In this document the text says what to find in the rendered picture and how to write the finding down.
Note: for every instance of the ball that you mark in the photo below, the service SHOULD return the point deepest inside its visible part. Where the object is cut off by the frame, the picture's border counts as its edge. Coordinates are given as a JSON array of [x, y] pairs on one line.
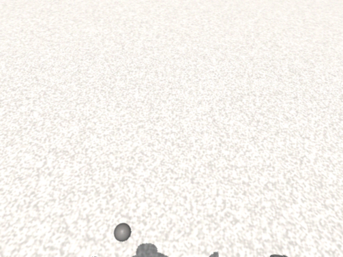
[[122, 232]]

